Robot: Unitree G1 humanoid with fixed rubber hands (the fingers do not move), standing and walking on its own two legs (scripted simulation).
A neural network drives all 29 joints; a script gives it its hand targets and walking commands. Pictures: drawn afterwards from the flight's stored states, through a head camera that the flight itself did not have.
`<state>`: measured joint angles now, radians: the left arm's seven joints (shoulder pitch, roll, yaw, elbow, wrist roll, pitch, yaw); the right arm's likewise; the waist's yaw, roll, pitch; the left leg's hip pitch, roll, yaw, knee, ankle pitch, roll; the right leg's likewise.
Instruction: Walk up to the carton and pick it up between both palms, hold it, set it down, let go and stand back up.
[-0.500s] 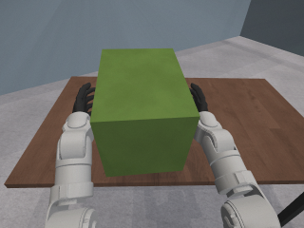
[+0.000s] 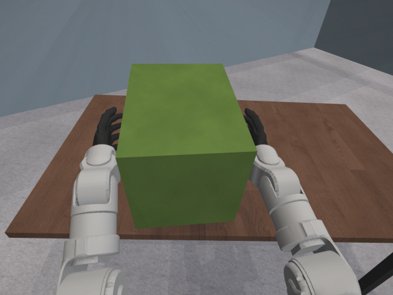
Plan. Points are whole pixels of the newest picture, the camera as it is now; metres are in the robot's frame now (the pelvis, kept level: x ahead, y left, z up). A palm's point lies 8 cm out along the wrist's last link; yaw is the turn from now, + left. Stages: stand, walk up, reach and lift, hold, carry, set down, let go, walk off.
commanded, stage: hold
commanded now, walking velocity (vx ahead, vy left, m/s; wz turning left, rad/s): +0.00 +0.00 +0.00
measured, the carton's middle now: (181, 140) +0.40 +0.01 +0.15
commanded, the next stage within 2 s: none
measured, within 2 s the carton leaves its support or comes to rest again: neither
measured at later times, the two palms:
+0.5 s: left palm (110, 144) +0.36 +0.15 +0.18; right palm (263, 150) +0.35 -0.15 +0.17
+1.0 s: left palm (108, 143) +0.37 +0.16 +0.18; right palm (260, 145) +0.36 -0.14 +0.17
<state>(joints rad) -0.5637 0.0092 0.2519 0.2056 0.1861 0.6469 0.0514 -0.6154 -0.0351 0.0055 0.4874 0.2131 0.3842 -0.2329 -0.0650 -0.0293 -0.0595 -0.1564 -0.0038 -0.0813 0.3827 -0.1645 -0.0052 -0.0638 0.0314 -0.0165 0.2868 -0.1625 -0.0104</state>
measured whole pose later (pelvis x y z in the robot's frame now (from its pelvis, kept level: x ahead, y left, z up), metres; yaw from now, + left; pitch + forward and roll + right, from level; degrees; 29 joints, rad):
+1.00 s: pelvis +0.00 +0.00 +0.00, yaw +0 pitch -4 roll -1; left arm -0.60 0.01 0.26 0.25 0.19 0.64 0.04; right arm -0.65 -0.04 -0.01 0.51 0.22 0.39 -0.24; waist -0.08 -0.02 -0.06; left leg -0.16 -0.01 -0.08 0.38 -0.16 0.00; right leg -0.07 0.03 -0.01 0.29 -0.16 -0.01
